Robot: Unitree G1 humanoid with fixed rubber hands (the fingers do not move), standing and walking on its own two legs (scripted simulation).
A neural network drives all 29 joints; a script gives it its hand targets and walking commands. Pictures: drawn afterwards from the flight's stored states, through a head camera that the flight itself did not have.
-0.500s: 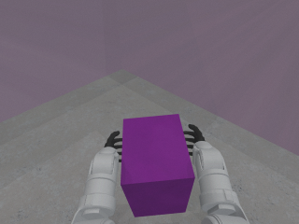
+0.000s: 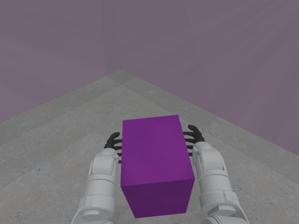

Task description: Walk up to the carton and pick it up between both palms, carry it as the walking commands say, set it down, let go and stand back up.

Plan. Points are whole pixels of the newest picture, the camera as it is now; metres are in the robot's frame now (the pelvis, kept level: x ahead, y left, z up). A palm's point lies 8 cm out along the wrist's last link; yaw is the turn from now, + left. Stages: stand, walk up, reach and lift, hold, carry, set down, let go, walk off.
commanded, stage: hold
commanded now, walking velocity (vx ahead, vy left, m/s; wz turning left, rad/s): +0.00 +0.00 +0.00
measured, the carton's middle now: (155, 168) +0.30 -0.01 -0.03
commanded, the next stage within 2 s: carry in 0.26 s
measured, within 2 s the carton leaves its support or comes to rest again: neither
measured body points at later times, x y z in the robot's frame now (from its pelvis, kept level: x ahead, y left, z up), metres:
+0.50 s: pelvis -0.02 +0.03 -0.01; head +0.00 +0.05 +0.44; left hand +0.32 +0.13 +0.02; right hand +0.30 -0.12 +0.04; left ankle +0.02 +0.12 -0.74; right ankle +0.03 -0.10 -0.72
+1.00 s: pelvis -0.14 +0.05 -0.01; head -0.13 +0.03 +0.44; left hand +0.17 +0.00 +0.05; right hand +0.04 -0.22 +0.05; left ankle -0.07 +0.17 -0.66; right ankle -0.14 -0.08 -0.74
